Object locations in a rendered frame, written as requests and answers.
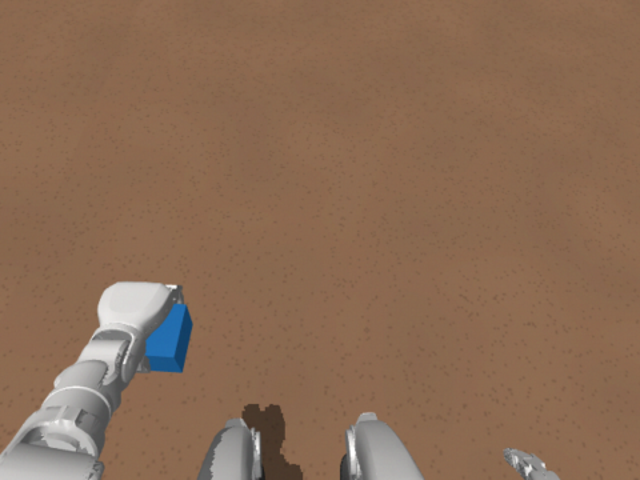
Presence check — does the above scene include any cube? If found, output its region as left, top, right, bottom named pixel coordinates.
left=145, top=304, right=193, bottom=373

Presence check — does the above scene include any left robot hand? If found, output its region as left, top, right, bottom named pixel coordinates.
left=97, top=281, right=184, bottom=373

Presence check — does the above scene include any left robot arm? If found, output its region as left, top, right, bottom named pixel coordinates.
left=0, top=323, right=146, bottom=480

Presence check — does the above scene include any right robot hand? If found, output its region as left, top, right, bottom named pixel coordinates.
left=503, top=448, right=560, bottom=480

